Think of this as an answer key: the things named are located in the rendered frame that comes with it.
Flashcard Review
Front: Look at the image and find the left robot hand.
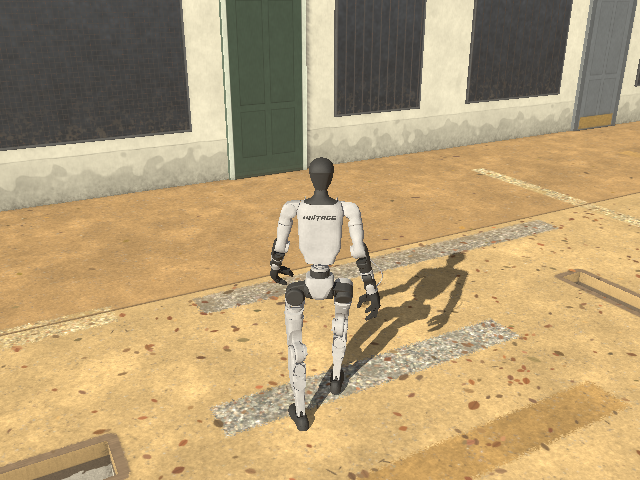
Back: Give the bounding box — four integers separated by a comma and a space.
270, 266, 294, 285

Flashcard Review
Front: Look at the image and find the left robot shin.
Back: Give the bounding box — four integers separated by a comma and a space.
288, 345, 306, 417

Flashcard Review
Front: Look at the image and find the robot right forearm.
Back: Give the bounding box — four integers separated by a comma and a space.
356, 243, 378, 295

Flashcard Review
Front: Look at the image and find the robot torso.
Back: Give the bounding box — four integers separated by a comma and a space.
297, 196, 344, 300

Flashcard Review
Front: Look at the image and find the robot right upper arm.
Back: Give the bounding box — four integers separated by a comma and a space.
341, 201, 366, 259

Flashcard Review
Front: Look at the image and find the robot left upper arm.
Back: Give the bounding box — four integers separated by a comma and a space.
274, 200, 301, 253

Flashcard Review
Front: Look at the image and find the robot left forearm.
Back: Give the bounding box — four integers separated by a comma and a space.
270, 238, 285, 270

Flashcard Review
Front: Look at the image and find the right robot hand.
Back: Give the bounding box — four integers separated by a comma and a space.
357, 291, 381, 321

